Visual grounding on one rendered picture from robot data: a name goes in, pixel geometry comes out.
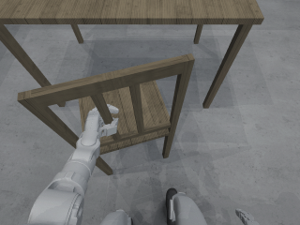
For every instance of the table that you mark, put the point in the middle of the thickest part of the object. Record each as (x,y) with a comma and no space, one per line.
(243,13)

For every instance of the chair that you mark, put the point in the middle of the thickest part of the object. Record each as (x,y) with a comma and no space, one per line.
(142,115)

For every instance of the robot right shin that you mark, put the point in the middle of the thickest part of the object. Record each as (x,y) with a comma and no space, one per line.
(179,194)

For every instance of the left robot forearm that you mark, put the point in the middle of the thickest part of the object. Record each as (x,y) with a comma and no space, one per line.
(78,168)

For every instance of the robot left upper arm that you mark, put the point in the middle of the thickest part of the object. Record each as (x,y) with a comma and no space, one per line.
(57,207)

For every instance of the right robot thigh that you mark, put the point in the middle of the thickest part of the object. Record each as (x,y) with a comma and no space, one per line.
(184,211)

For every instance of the right robot hand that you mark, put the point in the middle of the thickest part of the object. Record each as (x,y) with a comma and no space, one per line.
(246,217)

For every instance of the left robot hand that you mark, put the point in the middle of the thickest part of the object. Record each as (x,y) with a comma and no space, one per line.
(95,122)

